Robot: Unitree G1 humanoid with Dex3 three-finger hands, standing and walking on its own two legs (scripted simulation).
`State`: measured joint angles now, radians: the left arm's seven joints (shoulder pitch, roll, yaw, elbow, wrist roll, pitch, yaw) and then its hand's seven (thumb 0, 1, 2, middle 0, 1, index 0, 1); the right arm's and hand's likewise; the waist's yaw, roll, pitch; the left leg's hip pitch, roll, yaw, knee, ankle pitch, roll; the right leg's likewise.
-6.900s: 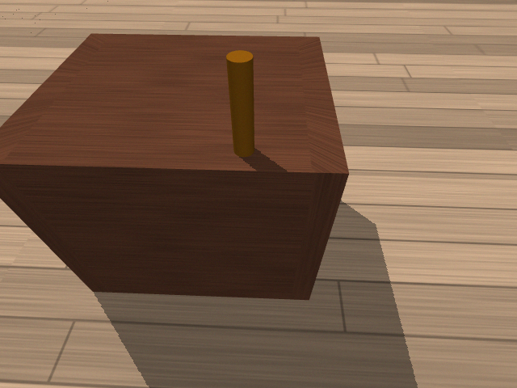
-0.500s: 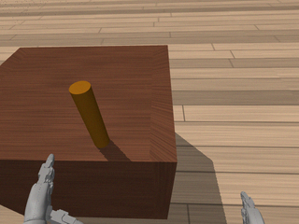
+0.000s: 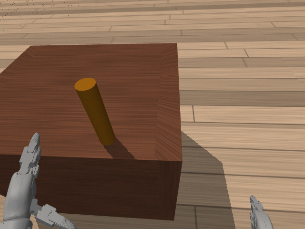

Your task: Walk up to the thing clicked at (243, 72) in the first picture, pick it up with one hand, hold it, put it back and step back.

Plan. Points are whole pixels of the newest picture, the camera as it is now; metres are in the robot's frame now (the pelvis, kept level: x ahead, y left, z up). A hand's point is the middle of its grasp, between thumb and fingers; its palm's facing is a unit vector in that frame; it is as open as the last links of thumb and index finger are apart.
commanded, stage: rise first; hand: left
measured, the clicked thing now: (98, 116) +0.40 +0.19 +0.09
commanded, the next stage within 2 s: go down in 0.48 s
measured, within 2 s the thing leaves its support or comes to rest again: neither
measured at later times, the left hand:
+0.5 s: hand (45, 181) +0.18 +0.23 +0.13, palm faces +0.28 -0.85 -0.45, open 17.5 cm
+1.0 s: hand (30, 153) +0.24 +0.29 +0.15, palm faces +0.28 -0.91 -0.30, open 17.6 cm
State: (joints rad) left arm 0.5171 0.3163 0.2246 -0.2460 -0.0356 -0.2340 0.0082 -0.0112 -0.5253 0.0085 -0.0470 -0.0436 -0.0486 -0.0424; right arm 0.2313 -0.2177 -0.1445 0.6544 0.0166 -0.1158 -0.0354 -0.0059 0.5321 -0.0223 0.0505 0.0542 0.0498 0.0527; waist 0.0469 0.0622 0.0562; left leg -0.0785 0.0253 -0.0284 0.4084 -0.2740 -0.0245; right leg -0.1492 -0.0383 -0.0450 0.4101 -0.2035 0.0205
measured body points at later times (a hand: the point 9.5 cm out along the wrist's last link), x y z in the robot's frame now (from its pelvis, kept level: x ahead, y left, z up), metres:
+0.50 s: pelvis -0.01 +0.00 +0.00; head +0.00 -0.02 +0.45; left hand +0.16 +0.28 +0.16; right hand +0.16 -0.26 -0.09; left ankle -0.03 +0.14 -0.74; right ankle +0.01 -0.13 -0.74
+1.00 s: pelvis -0.01 +0.00 -0.01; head -0.01 -0.01 +0.44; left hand +0.22 +0.34 +0.16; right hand +0.16 -0.25 -0.10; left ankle -0.03 +0.14 -0.74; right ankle +0.01 -0.13 -0.74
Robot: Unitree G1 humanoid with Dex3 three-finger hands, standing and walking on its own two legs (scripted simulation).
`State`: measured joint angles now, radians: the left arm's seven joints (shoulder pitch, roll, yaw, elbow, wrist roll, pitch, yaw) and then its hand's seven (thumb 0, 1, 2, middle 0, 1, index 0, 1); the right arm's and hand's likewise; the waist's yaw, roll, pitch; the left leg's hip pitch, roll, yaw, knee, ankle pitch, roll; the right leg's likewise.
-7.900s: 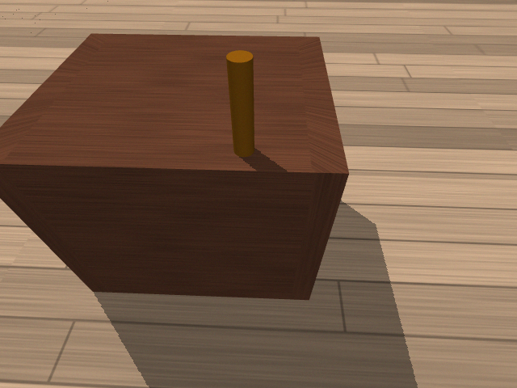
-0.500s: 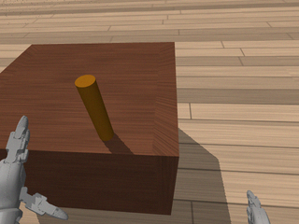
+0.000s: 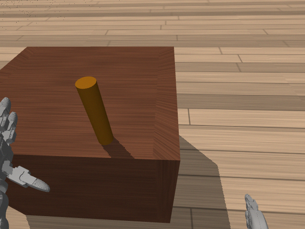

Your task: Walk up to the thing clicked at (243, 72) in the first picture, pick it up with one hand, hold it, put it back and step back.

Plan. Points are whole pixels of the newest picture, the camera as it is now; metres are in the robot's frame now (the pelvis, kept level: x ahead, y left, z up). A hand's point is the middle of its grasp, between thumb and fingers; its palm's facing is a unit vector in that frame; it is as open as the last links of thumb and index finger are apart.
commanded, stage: go down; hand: left
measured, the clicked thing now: (97, 115) +0.41 +0.19 +0.10
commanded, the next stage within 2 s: none
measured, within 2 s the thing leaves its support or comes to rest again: neither
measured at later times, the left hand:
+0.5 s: hand (20, 134) +0.29 +0.33 +0.15, palm faces +0.18 -0.98 -0.11, open 17.5 cm
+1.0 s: hand (14, 124) +0.32 +0.35 +0.16, palm faces +0.17 -0.99 -0.03, open 17.6 cm
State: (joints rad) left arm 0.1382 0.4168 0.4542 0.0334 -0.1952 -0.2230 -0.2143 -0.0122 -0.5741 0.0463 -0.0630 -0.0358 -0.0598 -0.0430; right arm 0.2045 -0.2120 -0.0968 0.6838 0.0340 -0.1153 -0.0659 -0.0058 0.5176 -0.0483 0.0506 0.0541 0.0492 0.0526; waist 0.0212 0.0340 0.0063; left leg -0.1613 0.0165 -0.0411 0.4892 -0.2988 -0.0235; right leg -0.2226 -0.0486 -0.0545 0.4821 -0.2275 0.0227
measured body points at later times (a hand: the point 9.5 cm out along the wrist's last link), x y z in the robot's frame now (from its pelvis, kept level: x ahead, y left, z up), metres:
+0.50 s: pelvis +0.00 +0.01 +0.00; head +0.00 +0.00 +0.45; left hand +0.27 +0.38 +0.16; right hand +0.15 -0.25 -0.09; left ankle -0.02 +0.14 -0.74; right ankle +0.02 -0.13 -0.74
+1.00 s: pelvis +0.00 +0.00 +0.00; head +0.01 +0.00 +0.45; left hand +0.30 +0.41 +0.16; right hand +0.15 -0.26 -0.08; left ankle -0.02 +0.14 -0.74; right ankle +0.02 -0.13 -0.74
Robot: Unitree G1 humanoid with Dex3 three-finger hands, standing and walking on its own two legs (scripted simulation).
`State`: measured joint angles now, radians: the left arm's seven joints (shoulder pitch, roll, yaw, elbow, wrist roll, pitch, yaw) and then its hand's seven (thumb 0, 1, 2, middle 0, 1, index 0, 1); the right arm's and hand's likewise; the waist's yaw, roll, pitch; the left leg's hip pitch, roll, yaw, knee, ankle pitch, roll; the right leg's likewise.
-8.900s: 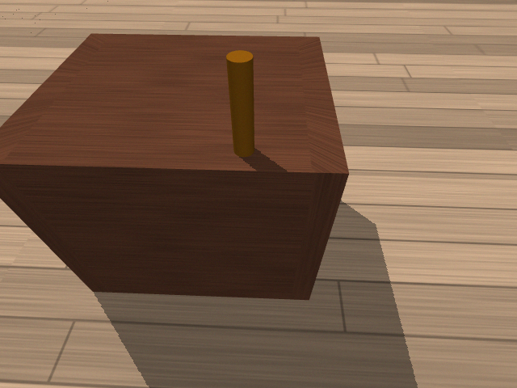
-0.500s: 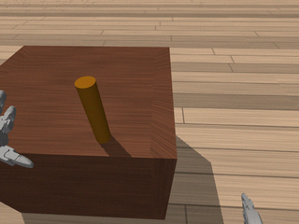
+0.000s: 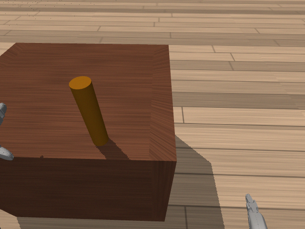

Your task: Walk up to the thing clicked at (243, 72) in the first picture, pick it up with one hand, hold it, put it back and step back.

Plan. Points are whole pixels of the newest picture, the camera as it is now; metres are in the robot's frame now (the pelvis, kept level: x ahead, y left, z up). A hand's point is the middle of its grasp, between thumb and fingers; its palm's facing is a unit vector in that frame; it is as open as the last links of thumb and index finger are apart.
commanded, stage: go down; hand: left
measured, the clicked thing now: (92, 115) +0.40 +0.19 +0.09
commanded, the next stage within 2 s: approach in 1.58 s
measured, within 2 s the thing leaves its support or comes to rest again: neither
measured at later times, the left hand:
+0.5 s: hand out of the picture +0.32 +0.38 +0.16, palm faces +0.19 -0.98 -0.04, open 17.7 cm
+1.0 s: hand out of the picture +0.30 +0.38 +0.16, palm faces +0.19 -0.98 -0.03, open 17.5 cm
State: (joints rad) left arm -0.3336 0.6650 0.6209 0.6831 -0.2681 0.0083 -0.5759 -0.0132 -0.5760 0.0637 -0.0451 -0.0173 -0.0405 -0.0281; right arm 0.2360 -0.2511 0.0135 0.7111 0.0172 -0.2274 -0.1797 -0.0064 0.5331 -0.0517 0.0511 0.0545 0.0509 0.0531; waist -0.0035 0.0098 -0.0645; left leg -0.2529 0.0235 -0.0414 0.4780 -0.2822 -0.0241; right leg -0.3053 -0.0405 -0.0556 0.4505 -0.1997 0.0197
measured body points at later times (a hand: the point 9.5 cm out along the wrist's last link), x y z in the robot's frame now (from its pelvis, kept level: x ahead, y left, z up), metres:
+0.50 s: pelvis +0.01 +0.01 +0.00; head +0.02 +0.01 +0.45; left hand +0.31 +0.43 +0.16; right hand +0.16 -0.26 -0.08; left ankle -0.02 +0.14 -0.74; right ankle +0.02 -0.13 -0.74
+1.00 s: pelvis +0.01 +0.01 +0.00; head +0.02 +0.01 +0.45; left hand +0.29 +0.43 +0.16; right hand +0.16 -0.26 -0.09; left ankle -0.02 +0.14 -0.74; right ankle +0.02 -0.13 -0.74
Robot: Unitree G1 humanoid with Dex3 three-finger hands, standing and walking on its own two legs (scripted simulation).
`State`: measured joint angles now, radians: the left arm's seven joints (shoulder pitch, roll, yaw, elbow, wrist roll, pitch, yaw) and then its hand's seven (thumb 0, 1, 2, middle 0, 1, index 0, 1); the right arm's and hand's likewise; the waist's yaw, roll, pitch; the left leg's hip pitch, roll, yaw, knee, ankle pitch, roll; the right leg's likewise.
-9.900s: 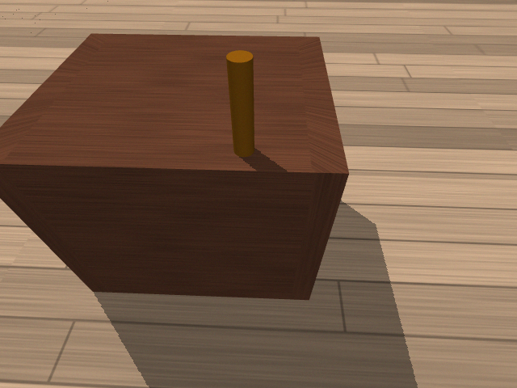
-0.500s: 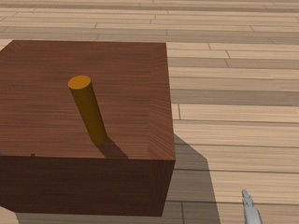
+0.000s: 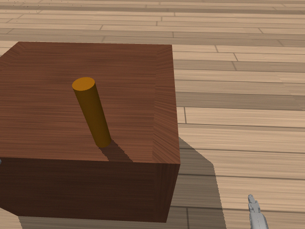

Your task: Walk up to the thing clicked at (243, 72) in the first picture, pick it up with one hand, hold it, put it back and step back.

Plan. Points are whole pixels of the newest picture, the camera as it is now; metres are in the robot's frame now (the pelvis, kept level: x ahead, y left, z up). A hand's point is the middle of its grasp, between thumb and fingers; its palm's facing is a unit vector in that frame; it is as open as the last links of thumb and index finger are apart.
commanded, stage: go down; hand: left
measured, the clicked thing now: (95, 117) +0.40 +0.18 +0.10
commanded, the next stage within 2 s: approach in 0.58 s
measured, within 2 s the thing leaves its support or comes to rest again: neither
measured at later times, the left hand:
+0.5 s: hand out of the picture +0.28 +0.38 +0.17, palm faces +0.20 -0.98 -0.05, open 17.4 cm
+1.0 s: hand (9, 141) +0.28 +0.34 +0.14, palm faces +0.14 -0.99 -0.02, open 17.5 cm
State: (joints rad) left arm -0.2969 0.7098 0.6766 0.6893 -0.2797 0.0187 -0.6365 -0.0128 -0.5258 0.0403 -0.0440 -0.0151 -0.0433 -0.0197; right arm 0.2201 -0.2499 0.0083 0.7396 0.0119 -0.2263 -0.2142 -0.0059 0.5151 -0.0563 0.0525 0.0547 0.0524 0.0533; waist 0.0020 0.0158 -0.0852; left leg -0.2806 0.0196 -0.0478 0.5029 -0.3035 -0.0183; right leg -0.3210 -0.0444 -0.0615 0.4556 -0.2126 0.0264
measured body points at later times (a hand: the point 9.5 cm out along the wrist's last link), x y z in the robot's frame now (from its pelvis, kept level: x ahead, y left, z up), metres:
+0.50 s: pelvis +0.00 +0.00 +0.00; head +0.00 +0.00 +0.45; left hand +0.26 +0.43 +0.17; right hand +0.15 -0.27 -0.08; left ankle -0.03 +0.13 -0.74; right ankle +0.01 -0.14 -0.74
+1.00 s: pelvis -0.01 +0.00 +0.00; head -0.01 -0.01 +0.45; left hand +0.27 +0.39 +0.14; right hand +0.15 -0.26 -0.09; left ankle -0.03 +0.13 -0.74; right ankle +0.01 -0.14 -0.74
